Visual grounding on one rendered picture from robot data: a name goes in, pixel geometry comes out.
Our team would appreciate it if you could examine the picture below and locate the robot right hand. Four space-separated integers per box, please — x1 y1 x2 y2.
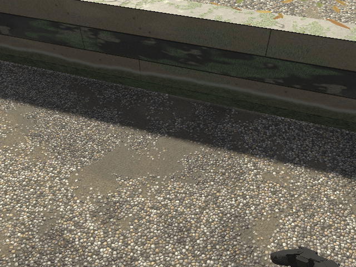
270 246 340 267

